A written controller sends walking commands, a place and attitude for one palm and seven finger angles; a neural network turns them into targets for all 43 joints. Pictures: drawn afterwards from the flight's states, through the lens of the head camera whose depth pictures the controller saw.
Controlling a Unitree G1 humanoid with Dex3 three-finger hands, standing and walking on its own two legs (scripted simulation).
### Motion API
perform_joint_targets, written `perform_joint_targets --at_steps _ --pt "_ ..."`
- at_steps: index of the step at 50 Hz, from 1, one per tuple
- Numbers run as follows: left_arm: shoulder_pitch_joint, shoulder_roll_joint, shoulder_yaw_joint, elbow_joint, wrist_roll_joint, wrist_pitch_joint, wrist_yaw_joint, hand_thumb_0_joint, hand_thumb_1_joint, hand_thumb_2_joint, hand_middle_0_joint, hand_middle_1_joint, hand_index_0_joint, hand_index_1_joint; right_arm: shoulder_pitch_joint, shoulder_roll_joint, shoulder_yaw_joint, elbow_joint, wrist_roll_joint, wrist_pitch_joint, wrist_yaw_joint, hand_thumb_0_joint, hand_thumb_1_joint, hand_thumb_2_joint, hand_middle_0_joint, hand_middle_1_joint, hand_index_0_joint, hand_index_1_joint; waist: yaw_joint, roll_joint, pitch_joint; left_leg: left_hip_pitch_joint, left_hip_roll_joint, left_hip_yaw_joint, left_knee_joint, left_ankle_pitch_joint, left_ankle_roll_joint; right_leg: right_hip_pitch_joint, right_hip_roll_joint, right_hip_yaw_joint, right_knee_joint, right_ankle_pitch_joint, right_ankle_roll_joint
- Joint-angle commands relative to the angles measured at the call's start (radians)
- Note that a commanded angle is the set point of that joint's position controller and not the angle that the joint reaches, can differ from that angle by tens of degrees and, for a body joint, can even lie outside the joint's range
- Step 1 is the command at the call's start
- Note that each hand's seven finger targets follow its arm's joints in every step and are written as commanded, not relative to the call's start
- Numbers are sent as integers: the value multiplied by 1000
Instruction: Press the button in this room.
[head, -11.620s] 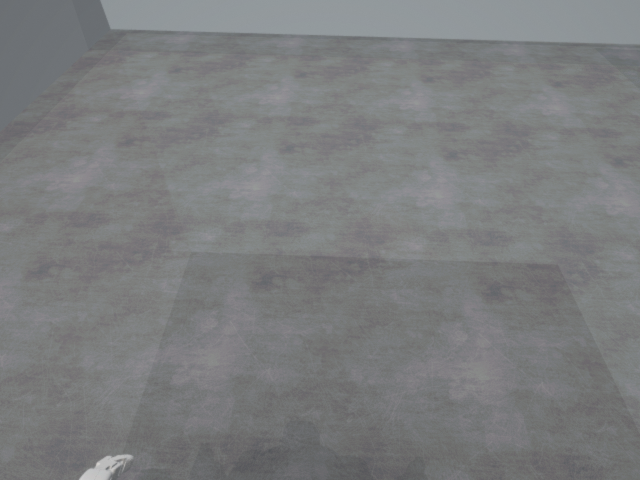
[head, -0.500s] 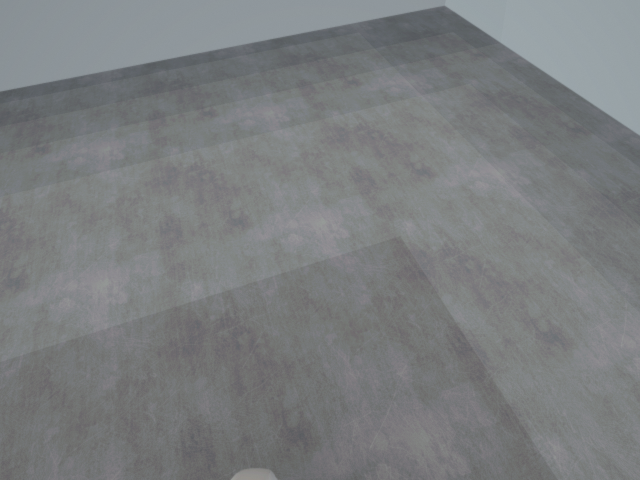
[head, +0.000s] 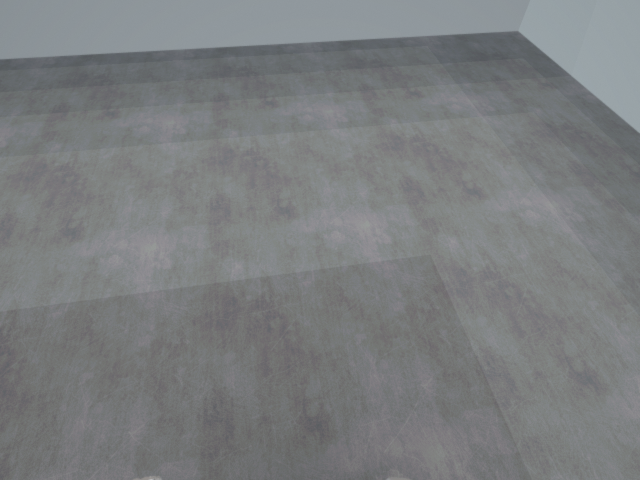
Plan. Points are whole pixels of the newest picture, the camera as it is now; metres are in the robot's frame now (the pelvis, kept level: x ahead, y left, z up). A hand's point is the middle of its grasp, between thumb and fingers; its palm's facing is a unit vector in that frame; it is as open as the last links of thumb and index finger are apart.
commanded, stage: turn or walk to find it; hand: left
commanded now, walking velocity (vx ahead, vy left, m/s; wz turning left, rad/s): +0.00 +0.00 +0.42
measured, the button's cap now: out of the picture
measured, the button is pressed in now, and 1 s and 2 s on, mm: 0 0 0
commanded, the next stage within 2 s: none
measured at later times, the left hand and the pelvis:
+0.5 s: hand out of the picture -0.03 +0.15 -0.15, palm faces +0.27 -0.93 -0.26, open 7.3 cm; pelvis -0.04 -0.05 +0.00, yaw +15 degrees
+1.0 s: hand out of the picture -0.08 +0.21 -0.16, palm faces +0.44 -0.86 -0.26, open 7.3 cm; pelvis -0.07 -0.02 +0.00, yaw +25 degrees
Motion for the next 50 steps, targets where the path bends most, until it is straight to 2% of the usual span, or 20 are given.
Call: perform_joint_targets --at_steps 1,4,5,6,7,8,10,13,21,26,28,30,31,32,33,34,35,37,40,50 --pt "15 59 10 -82 -5 -29 10 0 900 900 -200 -300 -200 -300 25 -214 -62 -60 -2 -5 -10 0 -900 -900 200 300 200 300 -6 172 -79 26 253 -310 -114 242 136 58 34 -7 -179 4 -15" --pt "106 79 16 -60 -5 -46 13 0 900 900 -200 -300 -200 -300 7 -198 -65 -66 8 -2 -6 0 -900 -900 200 300 200 300 42 113 -118 -87 184 -285 -18 172 77 278 37 -20 -474 210 -25" --pt "144 130 26 -59 5 -56 19 0 900 900 -200 -300 -200 -300 15 -150 -60 -74 15 -1 -1 0 -900 -900 200 300 200 300 57 -22 -140 -219 106 -210 97 3 19 411 -88 94 -593 195 -54" --pt "147 218 46 -67 19 -62 25 0 900 900 -200 -300 -200 -300 15 -82 -48 -102 17 -1 2 0 -900 -900 200 300 200 300 64 -302 -108 -391 -40 -43 337 -306 -55 438 -342 368 -657 197 -160" --pt "126 223 38 -87 8 -54 27 0 900 900 -200 -300 -200 -300 -17 -140 -63 -105 7 9 0 0 -900 -900 200 300 200 300 70 -237 -74 -348 -8 -70 528 -376 -52 257 -414 373 -679 209 -229" --pt "48 183 41 -104 5 -59 30 0 900 900 -200 -300 -200 -300 20 -152 -69 -79 0 24 4 0 -900 -900 200 300 200 300 31 -235 -44 -326 18 -112 635 -311 -48 159 -361 315 -716 55 -224" --pt "-41 135 26 -124 3 -56 27 0 900 900 -200 -300 -200 -300 61 -139 -73 -36 -3 36 14 0 -900 -900 200 300 200 300 -15 -134 11 -307 37 -68 750 -211 -59 101 -267 189 -698 67 -180" --pt "-2 99 13 -113 1 -70 22 0 900 900 -200 -300 -200 -300 110 -115 -66 -7 0 39 19 0 -900 -900 200 300 200 300 -16 -144 -10 -320 40 -35 788 -117 -87 174 -198 50 -653 231 -152" --pt "107 131 26 -61 14 -66 26 0 900 900 -200 -300 -200 -300 17 -111 -52 -19 3 39 16 0 -900 -900 200 300 200 300 44 -149 -20 -288 86 8 590 -203 -108 262 -273 44 -642 237 -202" --pt "147 167 38 -33 21 -60 23 0 900 900 -200 -300 -200 -300 -32 -95 -34 -37 16 17 12 0 -900 -900 200 300 200 300 74 -190 -89 -194 79 68 337 -293 -92 344 -301 24 -558 469 -234" --pt "140 180 40 -23 20 -58 20 0 900 900 -200 -300 -200 -300 -6 -91 -29 -31 21 7 8 0 -900 -900 200 300 200 300 59 -197 -129 -123 63 95 223 -262 -82 355 -299 -1 -502 567 -226" --pt "111 175 42 -20 12 -52 19 0 900 900 -200 -300 -200 -300 58 -104 -29 -18 20 -2 6 0 -900 -900 200 300 200 300 12 -155 -147 31 60 107 17 -88 -69 269 -273 -64 -411 515 -163" --pt "100 151 37 -29 3 -45 16 0 900 900 -200 -300 -200 -300 94 -137 -38 -8 18 -11 8 0 -900 -900 200 300 200 300 -15 -48 -160 154 98 53 -91 33 -52 167 -227 -121 -302 415 -109" --pt "99 90 26 -58 -6 -37 11 0 900 900 -200 -300 -200 -300 111 -235 -59 -16 8 -19 3 0 -900 -900 200 300 200 300 -29 228 -144 259 323 -252 -159 213 33 -86 -95 -173 -104 79 -32" --pt "43 62 6 -87 3 -26 10 0 900 900 -200 -300 -200 -300 123 -294 -70 -13 8 -8 -5 0 -900 -900 200 300 200 300 -45 310 -108 208 440 -335 -169 404 126 -171 -44 -108 33 -190 -12" --pt "11 86 12 -90 7 -19 9 0 900 900 -200 -300 -200 -300 108 -281 -64 -15 6 -3 -4 0 -900 -900 200 300 200 300 -40 189 -78 126 444 -268 -163 314 147 -131 -59 -58 110 -150 -26" --pt "2 75 16 -71 12 -12 11 0 900 900 -200 -300 -200 -300 68 -243 -54 -17 3 -11 -15 0 -900 -900 200 300 200 300 -31 272 -48 83 371 -249 -183 298 120 -149 -59 -18 134 -102 -18" --pt "11 95 22 -46 7 -12 1 0 900 900 -200 -300 -200 -300 -12 -206 -40 -39 4 -11 -22 0 -900 -900 200 300 200 300 0 211 11 61 297 -183 -162 316 106 -162 -45 -4 197 2 -15" --pt "48 87 18 -27 5 -24 -3 0 900 900 -200 -300 -200 -300 8 -204 -39 -37 11 -24 -23 0 -900 -900 200 300 200 300 8 133 -60 174 263 -132 -116 503 104 -167 -30 -9 205 48 4" --pt "-39 60 5 -90 -6 -31 8 0 900 900 -200 -300 -200 -300 56 -212 -57 -39 -1 -13 -18 0 -900 -900 200 300 200 300 -21 163 -93 162 264 -266 -63 531 143 -43 20 -2 -102 -30 2"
